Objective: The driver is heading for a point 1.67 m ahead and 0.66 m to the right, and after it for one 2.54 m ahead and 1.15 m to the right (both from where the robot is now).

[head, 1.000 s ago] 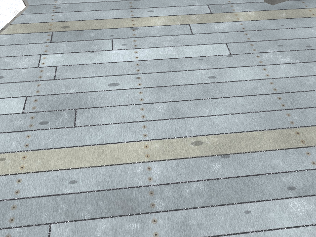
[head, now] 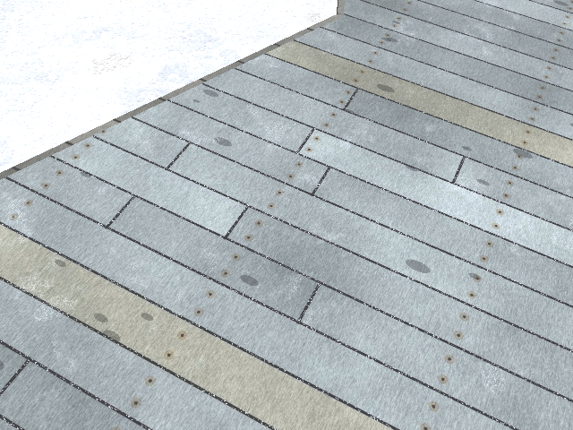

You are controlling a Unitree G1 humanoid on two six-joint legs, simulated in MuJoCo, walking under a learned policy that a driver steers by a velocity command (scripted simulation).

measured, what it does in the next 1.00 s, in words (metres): walks ahead, turning right: right foot, then left foot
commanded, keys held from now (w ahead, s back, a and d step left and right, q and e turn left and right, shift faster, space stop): e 0.66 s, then w+e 0.20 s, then w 0.14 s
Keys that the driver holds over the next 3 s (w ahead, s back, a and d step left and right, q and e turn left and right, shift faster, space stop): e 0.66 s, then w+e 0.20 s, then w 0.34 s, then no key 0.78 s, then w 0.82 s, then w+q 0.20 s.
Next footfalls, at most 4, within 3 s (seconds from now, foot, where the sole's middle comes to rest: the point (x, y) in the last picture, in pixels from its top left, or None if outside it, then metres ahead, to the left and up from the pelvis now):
0.12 right None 0.17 -0.15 -0.78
0.46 left None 0.13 0.10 -0.78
0.94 right None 0.07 -0.16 -0.78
1.38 left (350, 406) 0.48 -0.17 -0.78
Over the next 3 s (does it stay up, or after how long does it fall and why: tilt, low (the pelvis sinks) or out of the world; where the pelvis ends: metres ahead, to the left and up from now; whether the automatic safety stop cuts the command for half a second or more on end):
stays up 0.72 -0.50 0.00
